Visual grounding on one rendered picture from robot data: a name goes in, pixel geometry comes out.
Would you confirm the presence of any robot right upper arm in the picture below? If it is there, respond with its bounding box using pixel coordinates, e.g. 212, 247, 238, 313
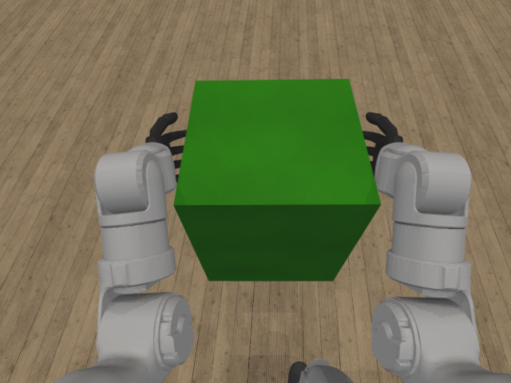
371, 297, 511, 383

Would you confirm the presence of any right robot foot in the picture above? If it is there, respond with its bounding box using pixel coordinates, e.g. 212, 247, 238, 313
288, 361, 307, 383

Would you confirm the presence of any carton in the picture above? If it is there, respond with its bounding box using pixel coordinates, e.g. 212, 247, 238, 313
173, 79, 381, 281

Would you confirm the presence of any robot right thigh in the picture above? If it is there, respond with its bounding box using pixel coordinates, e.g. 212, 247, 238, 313
300, 365, 354, 383

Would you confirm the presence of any right robot forearm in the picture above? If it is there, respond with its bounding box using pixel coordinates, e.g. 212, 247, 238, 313
374, 142, 479, 348

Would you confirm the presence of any left robot hand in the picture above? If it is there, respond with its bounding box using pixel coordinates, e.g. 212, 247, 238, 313
145, 113, 187, 182

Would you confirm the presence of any left robot forearm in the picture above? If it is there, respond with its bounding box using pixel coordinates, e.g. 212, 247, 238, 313
94, 142, 177, 355

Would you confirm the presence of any right robot hand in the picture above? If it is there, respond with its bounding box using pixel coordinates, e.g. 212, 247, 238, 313
362, 113, 403, 174

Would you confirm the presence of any robot left upper arm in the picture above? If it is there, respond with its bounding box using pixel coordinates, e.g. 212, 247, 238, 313
54, 292, 194, 383

